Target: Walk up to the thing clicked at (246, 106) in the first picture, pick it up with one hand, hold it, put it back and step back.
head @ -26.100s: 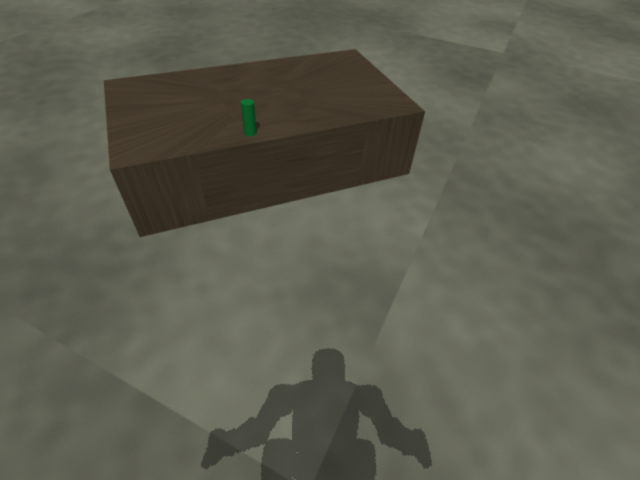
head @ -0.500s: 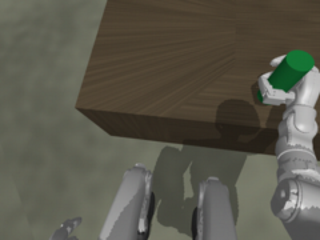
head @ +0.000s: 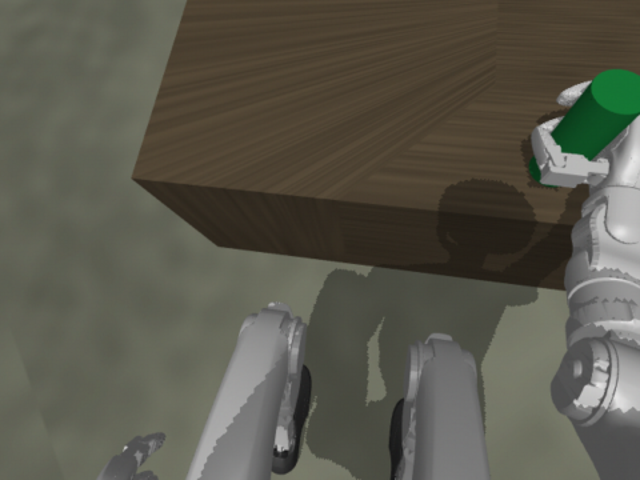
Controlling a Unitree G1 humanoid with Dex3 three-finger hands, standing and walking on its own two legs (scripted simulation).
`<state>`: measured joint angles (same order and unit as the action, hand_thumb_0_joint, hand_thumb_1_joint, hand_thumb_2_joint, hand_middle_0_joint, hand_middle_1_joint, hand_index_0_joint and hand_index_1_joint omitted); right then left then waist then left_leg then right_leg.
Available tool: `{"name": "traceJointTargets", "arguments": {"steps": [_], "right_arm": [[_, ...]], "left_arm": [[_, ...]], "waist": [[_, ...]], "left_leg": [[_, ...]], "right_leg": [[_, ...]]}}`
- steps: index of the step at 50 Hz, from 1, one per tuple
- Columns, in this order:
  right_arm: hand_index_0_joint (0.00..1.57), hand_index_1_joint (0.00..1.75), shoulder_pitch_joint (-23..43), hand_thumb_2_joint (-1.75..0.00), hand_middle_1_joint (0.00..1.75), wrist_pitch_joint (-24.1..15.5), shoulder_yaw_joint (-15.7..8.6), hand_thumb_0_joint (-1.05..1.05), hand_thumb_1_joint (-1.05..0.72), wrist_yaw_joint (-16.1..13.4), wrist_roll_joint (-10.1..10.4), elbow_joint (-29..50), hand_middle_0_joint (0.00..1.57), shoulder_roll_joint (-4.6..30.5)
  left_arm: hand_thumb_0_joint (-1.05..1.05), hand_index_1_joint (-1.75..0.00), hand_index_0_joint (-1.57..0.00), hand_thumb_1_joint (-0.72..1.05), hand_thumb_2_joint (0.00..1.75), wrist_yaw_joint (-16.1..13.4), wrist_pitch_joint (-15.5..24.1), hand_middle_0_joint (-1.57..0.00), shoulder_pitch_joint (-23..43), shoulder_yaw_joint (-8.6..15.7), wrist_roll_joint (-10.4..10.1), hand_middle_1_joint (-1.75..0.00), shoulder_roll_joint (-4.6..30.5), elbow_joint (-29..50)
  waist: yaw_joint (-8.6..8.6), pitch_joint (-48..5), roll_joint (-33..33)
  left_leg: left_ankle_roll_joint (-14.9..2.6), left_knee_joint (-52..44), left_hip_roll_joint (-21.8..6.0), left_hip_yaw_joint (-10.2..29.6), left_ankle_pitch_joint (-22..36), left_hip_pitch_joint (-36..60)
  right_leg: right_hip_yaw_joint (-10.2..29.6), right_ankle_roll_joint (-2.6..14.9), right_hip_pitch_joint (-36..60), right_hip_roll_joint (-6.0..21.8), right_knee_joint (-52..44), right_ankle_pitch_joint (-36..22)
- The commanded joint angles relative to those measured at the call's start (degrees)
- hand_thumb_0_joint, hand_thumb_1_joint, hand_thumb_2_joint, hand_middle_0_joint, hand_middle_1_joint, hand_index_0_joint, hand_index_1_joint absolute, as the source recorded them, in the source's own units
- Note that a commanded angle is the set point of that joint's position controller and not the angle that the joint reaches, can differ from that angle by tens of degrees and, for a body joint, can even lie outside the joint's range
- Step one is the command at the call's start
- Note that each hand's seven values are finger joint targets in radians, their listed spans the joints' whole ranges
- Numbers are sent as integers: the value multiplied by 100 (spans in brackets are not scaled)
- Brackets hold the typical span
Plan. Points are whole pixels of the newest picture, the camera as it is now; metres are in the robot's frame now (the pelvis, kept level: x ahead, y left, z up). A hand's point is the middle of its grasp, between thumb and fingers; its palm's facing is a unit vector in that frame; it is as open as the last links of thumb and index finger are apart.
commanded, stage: lower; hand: right
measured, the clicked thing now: (580, 136) +0.53 -0.22 +0.00
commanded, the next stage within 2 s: loosen in 0.32 s
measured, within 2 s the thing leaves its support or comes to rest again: rests again in 0.18 s
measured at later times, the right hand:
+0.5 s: hand (560, 144) +0.54 -0.21 -0.03, palm faces +0.17 +0.98 -0.02, open 7.1 cm
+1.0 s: hand (561, 143) +0.54 -0.21 -0.03, palm faces +0.17 +0.99 -0.02, open 10.9 cm
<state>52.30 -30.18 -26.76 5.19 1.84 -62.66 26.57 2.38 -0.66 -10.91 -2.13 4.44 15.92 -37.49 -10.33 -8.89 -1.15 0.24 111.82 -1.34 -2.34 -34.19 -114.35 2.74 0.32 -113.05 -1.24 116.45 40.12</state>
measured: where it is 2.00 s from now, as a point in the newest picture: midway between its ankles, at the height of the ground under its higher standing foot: (344, 456)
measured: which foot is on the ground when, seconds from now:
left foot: down 0.00-1.00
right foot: down 0.00-1.00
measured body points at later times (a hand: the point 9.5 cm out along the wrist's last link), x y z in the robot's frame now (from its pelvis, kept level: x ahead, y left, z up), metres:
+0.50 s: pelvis +0.00 +0.00 -0.03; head +0.22 -0.03 +0.36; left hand +0.06 +0.28 -0.15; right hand +0.52 -0.26 -0.02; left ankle +0.10 +0.12 -0.41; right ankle +0.07 -0.11 -0.41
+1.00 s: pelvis +0.00 +0.00 -0.03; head +0.22 -0.03 +0.36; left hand +0.06 +0.28 -0.14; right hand +0.52 -0.26 -0.02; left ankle +0.10 +0.12 -0.41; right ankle +0.07 -0.11 -0.41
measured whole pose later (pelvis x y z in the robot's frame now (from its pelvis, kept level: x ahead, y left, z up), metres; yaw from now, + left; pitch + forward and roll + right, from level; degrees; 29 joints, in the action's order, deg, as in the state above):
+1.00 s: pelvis +0.00 +0.00 -0.03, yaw +0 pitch +37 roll +4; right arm 53.8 -28.3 -25.9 5.3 2.0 -60.9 27.1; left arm 2.5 -2.0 -11.6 -1.7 3.9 17.4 -36.5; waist -10.2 -8.4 -1.0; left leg 0.5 116.4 -1.8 -2.2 -34.8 -118.6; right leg 2.6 0.5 -117.5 -1.8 121.2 40.6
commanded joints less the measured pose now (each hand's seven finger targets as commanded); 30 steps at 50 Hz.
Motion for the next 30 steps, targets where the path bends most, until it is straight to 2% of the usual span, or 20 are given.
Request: {"name": "traceJointTargets", "arguments": {"steps": [1,3,4,5,6,9,10,11,13,15,16,18,20,21,23,24,26,27,29,30], "right_arm": [[141,151,2387,-142,151,-500,-137,0,-42,3,69,1409,138,1419],[144,153,2561,-144,153,-496,-199,0,-45,-7,54,1609,140,1573],[143,153,2472,-143,152,-466,-57,0,-45,24,72,1365,140,1321],[141,150,2554,-141,150,-473,-97,0,-43,30,100,1519,138,1379],[141,150,2609,-141,150,-486,-273,0,-42,-3,81,1642,137,1614],[140,150,2494,-140,150,-430,-124,0,-43,4,91,1419,137,1349],[140,149,2586,-139,149,-442,-197,0,-44,-7,89,1632,137,1509],[139,148,2586,-139,148,-423,-54,0,-43,9,54,1452,136,1366],[140,150,2598,-141,150,-434,-114,0,-44,-15,16,1514,137,1505],[141,150,2592,-141,150,-430,-32,0,-45,8,53,1480,138,1297],[140,150,2668,-141,150,-454,-136,0,-44,-10,61,1650,137,1490],[141,150,2471,-140,150,-376,-127,0,-44,-25,44,1326,137,1375],[140,149,2510,-140,149,-359,33,0,-43,10,53,1240,137,1170],[140,149,2608,-140,149,-374,-136,0,-45,-22,38,1392,137,1470],[134,139,2481,-127,139,-336,-108,0,-30,-15,9,1292,132,1431],[132,131,2574,-119,131,-328,-23,0,-27,2,13,1348,130,1326],[127,118,2513,-103,118,-288,-83,0,-21,-4,47,1337,126,1350],[127,113,2543,-95,113,-270,18,0,-19,11,44,1221,126,1264],[123,104,2540,-82,104,-254,-72,0,-13,-10,26,1336,123,1423],[121,99,2483,-76,99,-242,8,0,-10,6,41,1298,120,1292]], "left_arm": [[0,-30,-20,90,90,-75,86,-21,-1117,442,-15,-30,1222,190],[0,-30,-21,90,90,-78,66,-20,-1142,437,-8,-30,1240,218],[0,-30,-20,90,90,-72,62,-20,-1092,412,-17,-30,1237,184],[0,-30,-20,89,90,-67,61,-21,-1080,412,-18,-30,1194,248],[0,-30,-20,89,90,-75,46,-21,-1183,451,-21,-30,1247,236],[0,-30,-20,89,90,-75,33,-21,-1146,423,-16,-30,1200,222],[0,-30,-20,89,90,-85,30,-20,-1146,439,-25,-30,1215,259],[0,-30,-20,90,90,-81,30,-21,-1137,429,-24,-30,1227,181],[0,-30,-20,89,90,-81,23,-21,-1163,459,-6,-30,1296,144],[0,-30,-20,89,90,-70,26,-21,-1170,446,2,-30,1271,153],[0,-30,-20,89,90,-72,15,-21,-1144,438,-7,-30,1260,183],[0,-30,-20,89,90,-70,1,-21,-1198,446,-10,-30,1298,209],[0,-30,-20,89,90,-68,-3,-21,-1176,448,-7,-30,1307,146],[0,-30,-20,89,90,-70,-7,-21,-1177,446,-25,-30,1293,205],[0,-29,-22,94,87,-62,-27,-21,-1164,445,-29,-31,1320,249],[0,-29,-22,94,87,-55,-34,-21,-1171,454,-21,-31,1304,229],[0,-30,-22,94,87,-64,-30,-21,-1204,454,-44,-31,1325,262],[0,-29,-22,94,87,-70,-25,-21,-1169,449,-52,-31,1337,209],[0,-29,-22,94,87,-73,-40,-21,-1222,468,-50,-31,1339,229],[0,-29,-22,94,87,-71,-44,-21,-1206,447,-59,-31,1303,240]], "waist": [[-34,-4114,-974],[1,-4174,-1100],[-53,-4023,-1093],[-16,-4117,-1062],[-29,-4267,-950],[-61,-4191,-865],[-23,-4226,-964],[-69,-4049,-1041],[-25,-4071,-1157],[-66,-4052,-1104],[-18,-4074,-1178],[-97,-4017,-1024],[-121,-3861,-977],[-76,-3953,-995],[-56,-3968,-951],[-92,-3928,-1025],[-109,-3956,-943],[-113,-3831,-922],[-102,-4005,-900],[-134,-3918,-862]], "left_leg": [[-241,-1011,39,10,930,2502],[-253,-943,33,10,984,2447],[-260,-898,28,-26,917,2300],[-257,-924,26,6,903,2454],[-235,-910,20,9,1061,2602],[-224,-896,25,38,999,2610],[-236,-866,21,38,1050,2549],[-247,-833,20,13,905,2323],[-255,-762,8,-5,903,2195],[-262,-674,10,-39,954,2095],[-268,-659,1,-31,982,2121],[-257,-642,10,-63,1022,2107],[-251,-665,4,-46,806,2024],[-252,-664,3,-38,825,2083],[-244,-638,0,-41,810,2126],[-250,-650,-1,-38,773,2077],[-243,-647,-4,-58,862,2124],[-242,-686,6,-53,667,1990],[-233,-702,3,-34,757,2203],[-232,-685,2,-48,752,2177]], "right_leg": [[-49,94,2242,6,-1397,-1109],[-51,78,2297,5,-1366,-1205],[-10,61,2313,9,-1407,-1170],[-27,88,2131,-1,-1362,-1082],[-60,101,2195,2,-1285,-1214],[-104,118,1992,0,-1199,-1105],[-113,114,2037,1,-1193,-1165],[-88,91,2038,0,-1232,-1057],[-71,74,2161,6,-1192,-1095],[-21,59,2151,10,-1165,-1191],[-31,58,2148,4,-1154,-1210],[-23,69,2147,6,-1131,-1244],[-33,78,1939,-3,-1128,-979],[-40,88,1899,-12,-1125,-976],[-59,87,1897,-16,-1125,-958],[-60,84,1886,-15,-1141,-914],[-43,86,1921,-16,-1120,-1009],[-21,94,1834,-17,-1154,-804],[-64,108,1841,-22,-1108,-882],[-54,110,1760,-25,-1112,-870]]}}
